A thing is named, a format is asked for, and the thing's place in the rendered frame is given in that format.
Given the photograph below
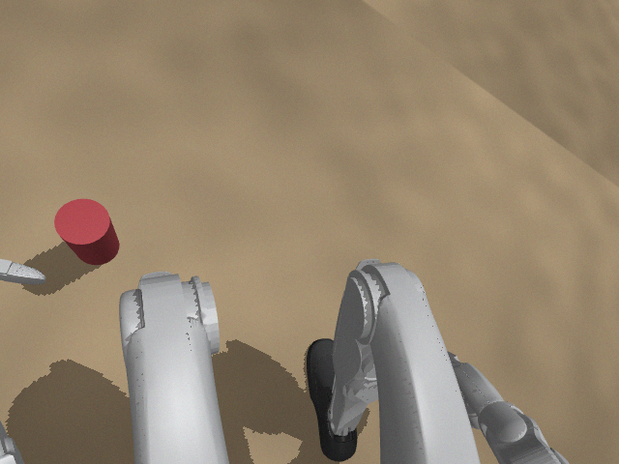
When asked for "can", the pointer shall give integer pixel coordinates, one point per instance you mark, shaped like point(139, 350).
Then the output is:
point(86, 227)

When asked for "left robot hand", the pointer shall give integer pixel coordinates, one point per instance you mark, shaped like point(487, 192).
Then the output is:
point(18, 273)

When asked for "left robot arm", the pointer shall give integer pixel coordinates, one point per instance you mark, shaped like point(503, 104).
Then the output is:
point(9, 454)

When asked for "right robot foot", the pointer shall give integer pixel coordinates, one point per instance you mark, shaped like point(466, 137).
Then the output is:
point(321, 376)

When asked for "right robot arm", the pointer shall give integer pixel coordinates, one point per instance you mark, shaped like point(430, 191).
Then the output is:
point(514, 437)

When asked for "right robot hand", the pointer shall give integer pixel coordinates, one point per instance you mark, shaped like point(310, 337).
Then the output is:
point(476, 390)

